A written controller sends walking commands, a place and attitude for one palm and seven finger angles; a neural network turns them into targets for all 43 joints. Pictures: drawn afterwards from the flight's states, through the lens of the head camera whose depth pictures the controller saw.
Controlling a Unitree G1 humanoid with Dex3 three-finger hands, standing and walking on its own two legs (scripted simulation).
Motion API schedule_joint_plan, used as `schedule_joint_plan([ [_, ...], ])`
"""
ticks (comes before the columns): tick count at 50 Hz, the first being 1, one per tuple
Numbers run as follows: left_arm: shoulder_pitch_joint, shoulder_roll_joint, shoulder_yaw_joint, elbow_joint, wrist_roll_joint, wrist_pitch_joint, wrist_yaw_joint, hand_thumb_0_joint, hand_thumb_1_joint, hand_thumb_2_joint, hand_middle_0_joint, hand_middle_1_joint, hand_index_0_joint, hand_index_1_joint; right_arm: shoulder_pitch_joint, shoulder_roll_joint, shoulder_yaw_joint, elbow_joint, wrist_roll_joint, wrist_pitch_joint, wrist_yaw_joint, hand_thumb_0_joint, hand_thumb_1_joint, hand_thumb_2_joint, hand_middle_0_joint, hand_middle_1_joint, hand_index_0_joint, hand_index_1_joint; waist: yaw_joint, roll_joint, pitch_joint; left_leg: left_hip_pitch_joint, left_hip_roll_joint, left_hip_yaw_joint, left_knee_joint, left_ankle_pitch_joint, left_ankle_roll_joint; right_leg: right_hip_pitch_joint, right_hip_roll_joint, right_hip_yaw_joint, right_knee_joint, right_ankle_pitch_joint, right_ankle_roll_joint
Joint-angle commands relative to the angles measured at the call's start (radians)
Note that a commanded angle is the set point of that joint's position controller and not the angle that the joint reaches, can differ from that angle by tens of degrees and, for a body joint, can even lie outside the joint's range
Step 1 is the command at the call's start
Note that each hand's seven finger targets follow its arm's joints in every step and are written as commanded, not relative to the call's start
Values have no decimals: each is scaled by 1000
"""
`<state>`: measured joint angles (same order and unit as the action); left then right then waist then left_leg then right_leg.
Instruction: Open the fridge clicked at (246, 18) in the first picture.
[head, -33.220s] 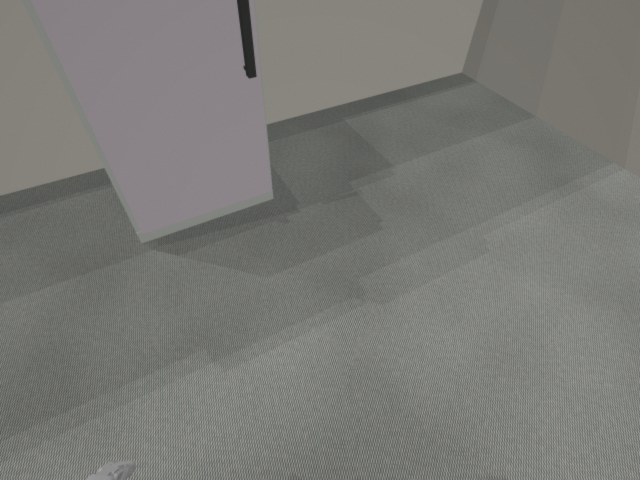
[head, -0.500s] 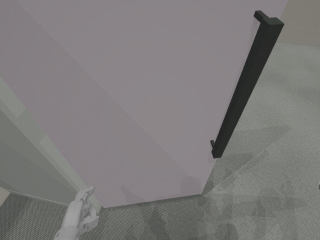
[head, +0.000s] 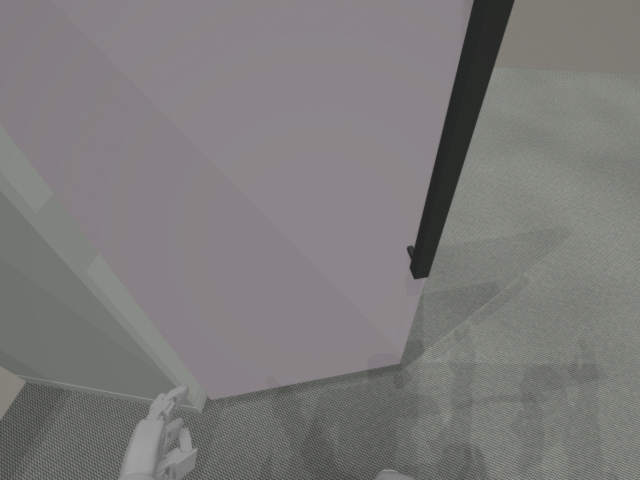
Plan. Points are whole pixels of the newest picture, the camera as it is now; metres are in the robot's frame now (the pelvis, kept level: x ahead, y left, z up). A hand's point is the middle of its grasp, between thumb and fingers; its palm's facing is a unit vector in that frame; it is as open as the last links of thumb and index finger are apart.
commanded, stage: step back with the hand held close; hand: right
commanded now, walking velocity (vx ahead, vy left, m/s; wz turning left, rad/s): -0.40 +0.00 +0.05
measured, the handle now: (438, 167) +0.50 -0.14 +0.12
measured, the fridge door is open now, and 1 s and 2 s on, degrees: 70 70 70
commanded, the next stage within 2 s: stop stepping back and stand still in 0.50 s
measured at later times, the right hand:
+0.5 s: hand out of the picture +0.14 -0.27 +0.20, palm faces +0.42 +0.82 -0.39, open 7.4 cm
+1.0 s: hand out of the picture +0.05 -0.29 +0.19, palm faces +0.30 +0.81 -0.50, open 7.4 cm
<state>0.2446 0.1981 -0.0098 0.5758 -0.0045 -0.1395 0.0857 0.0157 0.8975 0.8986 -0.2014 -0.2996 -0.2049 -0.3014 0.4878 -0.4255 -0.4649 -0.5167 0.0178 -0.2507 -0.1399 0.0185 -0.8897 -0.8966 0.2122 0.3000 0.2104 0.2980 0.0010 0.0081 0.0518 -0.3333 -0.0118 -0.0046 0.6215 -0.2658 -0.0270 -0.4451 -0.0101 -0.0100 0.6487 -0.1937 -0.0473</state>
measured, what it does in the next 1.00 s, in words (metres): walks backwards: left foot, then right foot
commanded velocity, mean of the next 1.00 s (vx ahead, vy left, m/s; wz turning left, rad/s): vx -0.14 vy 0.01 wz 0.02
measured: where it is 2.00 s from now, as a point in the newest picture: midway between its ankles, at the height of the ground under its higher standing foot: outside the picture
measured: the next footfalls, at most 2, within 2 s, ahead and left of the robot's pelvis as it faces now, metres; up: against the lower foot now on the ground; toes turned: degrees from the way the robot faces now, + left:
left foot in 0.54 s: -0.14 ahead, +0.12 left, +0.00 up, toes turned +7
right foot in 0.72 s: +0.00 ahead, -0.10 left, +0.00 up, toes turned +5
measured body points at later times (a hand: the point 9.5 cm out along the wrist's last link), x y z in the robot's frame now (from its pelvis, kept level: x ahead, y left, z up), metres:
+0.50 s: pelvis -0.07 -0.02 +0.02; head -0.05 -0.05 +0.46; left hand +0.10 +0.21 -0.06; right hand +0.11 -0.32 +0.22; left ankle -0.17 +0.11 -0.69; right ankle +0.09 -0.09 -0.72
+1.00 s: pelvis -0.17 -0.04 +0.02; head -0.17 -0.07 +0.47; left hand -0.06 +0.22 -0.06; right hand +0.03 -0.33 +0.22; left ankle -0.18 +0.04 -0.72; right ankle -0.08 -0.12 -0.69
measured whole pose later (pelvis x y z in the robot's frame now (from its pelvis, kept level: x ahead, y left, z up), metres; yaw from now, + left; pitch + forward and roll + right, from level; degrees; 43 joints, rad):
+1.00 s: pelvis -0.17 -0.04 +0.02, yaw +7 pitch +0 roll +1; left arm 0.29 0.21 0.01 0.65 0.02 -0.11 0.07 0.01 0.90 0.90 -0.20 -0.30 -0.20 -0.30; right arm 0.61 -0.48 -0.46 -0.55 0.04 -0.21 -0.12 0.02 -0.89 -0.90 0.21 0.30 0.21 0.30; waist -0.02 0.05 -0.01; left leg -0.19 -0.05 0.05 0.43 -0.28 0.08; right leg -0.46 0.03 -0.03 0.73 -0.32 -0.01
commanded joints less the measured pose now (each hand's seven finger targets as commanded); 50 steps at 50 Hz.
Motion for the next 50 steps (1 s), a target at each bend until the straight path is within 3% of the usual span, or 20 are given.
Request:
schedule_joint_plan([
  [1,-103,145,59,-153,-2,-67,1,0,900,900,-200,-300,-200,-300,-5,-160,-125,-197,11,-85,-7,0,-900,-900,200,300,200,300,-14,-102,-104,203,19,-79,-49,150,29,-141,-142,175,-257,-312,-47],
  [5,-89,121,65,-130,-1,-50,-5,0,900,900,-200,-300,-200,-300,-35,-170,-94,-212,26,-81,-12,0,-900,-900,200,300,200,300,0,69,-158,-20,185,-273,-230,61,109,66,-39,59,-27,-215,24],
  [8,-99,105,59,-107,6,-22,-11,0,900,900,-200,-300,-200,-300,-47,-194,-95,-217,23,-78,-31,0,-900,-900,200,300,200,300,4,127,-151,-142,271,-285,-283,113,148,174,-2,28,111,-139,45],
  [11,-119,122,61,-126,2,-4,-4,0,900,900,-200,-300,-200,-300,-41,-208,-116,-240,23,-78,-33,0,-900,-900,200,300,200,300,7,48,-132,-150,154,-170,-184,58,88,177,-50,97,-93,-101,17],
  [14,-170,168,76,-154,13,-42,13,0,900,900,-200,-300,-200,-300,-71,-198,-158,-281,5,-114,-19,0,-900,-900,200,300,200,300,-5,-398,-142,223,-108,-13,383,-128,-3,-276,-350,473,-594,-631,-123],
  [17,-125,138,98,-112,16,-59,-14,0,900,900,-200,-300,-200,-300,-23,-180,-155,-236,27,-106,-11,0,-900,-900,200,300,200,300,-17,-191,-186,50,-84,-30,496,-229,15,-36,-309,321,-481,-353,-120],
  [22,-105,117,77,-72,13,-77,-32,0,900,900,-200,-300,-200,-300,-25,-130,-45,-264,55,-82,-13,0,-900,-900,200,300,200,300,-18,-277,-239,93,-80,75,39,-315,51,194,-237,204,-532,-280,-3],
  [25,-86,104,69,-50,27,-54,-27,0,900,900,-200,-300,-200,-300,-67,-152,-33,-219,55,-77,-4,0,-900,-900,200,300,200,300,-10,-166,-234,140,15,5,-395,-143,76,295,-185,120,-365,-78,75],
  [27,-99,84,62,-38,22,-26,-11,0,900,900,-200,-300,-200,-300,-154,-247,-76,-215,52,-85,-12,0,-900,-900,200,300,200,300,-1,135,-184,-148,333,-253,-513,5,190,345,-56,16,164,-98,110],
  [28,-147,73,41,-69,37,-39,-2,0,900,900,-200,-300,-200,-300,-194,-291,-113,-229,47,-90,-25,0,-900,-900,200,300,200,300,-31,170,-136,-120,403,-234,-458,322,221,192,-4,-24,341,-240,111],
  [30,-149,81,50,-56,13,-43,3,0,900,900,-200,-300,-200,-300,-175,-224,-70,-138,34,-52,-4,0,-900,-900,200,300,200,300,-17,290,-63,2,348,-131,-302,574,220,-21,-11,37,433,-295,85],
  [34,-149,121,27,-107,-9,-25,17,0,900,900,-200,-300,-200,-300,-87,-197,-75,-192,42,-15,0,0,-900,-900,200,300,200,300,14,-109,-140,114,139,8,40,493,62,234,-6,-32,-317,229,54],
  [35,-132,147,42,-123,-6,-38,5,0,900,900,-200,-300,-200,-300,-34,-190,-85,-231,49,-28,-4,0,-900,-900,200,300,200,300,-18,-280,-224,8,26,26,143,78,25,378,-166,166,-316,481,10],
  [36,-117,143,52,-125,-8,-53,-13,0,900,900,-200,-300,-200,-300,-54,-197,-78,-271,54,-45,1,0,-900,-900,200,300,200,300,-19,-241,-254,-3,-17,-24,191,-279,27,377,-231,270,-367,357,-40],
  [38,-114,129,54,-124,12,-73,-14,0,900,900,-200,-300,-200,-300,12,-214,-126,-272,61,-34,-4,0,-900,-900,200,300,200,300,-2,-264,-216,-7,-20,-45,214,-275,21,257,-274,455,-513,-173,-41],
  [43,-108,135,52,-130,20,-57,-20,0,900,900,-200,-300,-200,-300,169,-185,-122,-253,31,-23,-13,0,-900,-900,200,300,200,300,-13,-292,-128,349,-75,100,-92,-194,55,-63,-147,194,-582,-515,35],
  [45,-105,132,57,-119,24,-38,-12,0,900,900,-200,-300,-200,-300,135,-191,-112,-210,25,-17,-7,0,-900,-900,200,300,200,300,-11,-158,-125,374,-20,53,-288,-161,69,-45,-67,102,-403,-394,42],
  [47,-79,140,78,-94,28,-16,-3,0,900,900,-200,-300,-200,-300,44,-220,-127,-172,27,-15,-5,0,-900,-900,200,300,200,300,1,165,-126,93,254,-303,-456,-384,207,46,26,-6,152,-213,48],
  [48,-84,148,80,-83,25,-10,-3,0,900,900,-200,-300,-200,-300,-63,-225,-125,-192,34,-9,-11,0,-900,-900,200,300,200,300,1,220,-97,3,369,-422,-495,-453,273,-24,19,9,363,-179,54],
  [50,-52,140,71,-58,15,-26,-4,0,900,900,-200,-300,-200,-300,-108,-158,-69,-74,31,-1,-21,0,-900,-900,200,300,200,300,22,116,-53,34,338,-368,-452,-395,258,-114,-31,50,411,-185,40],
])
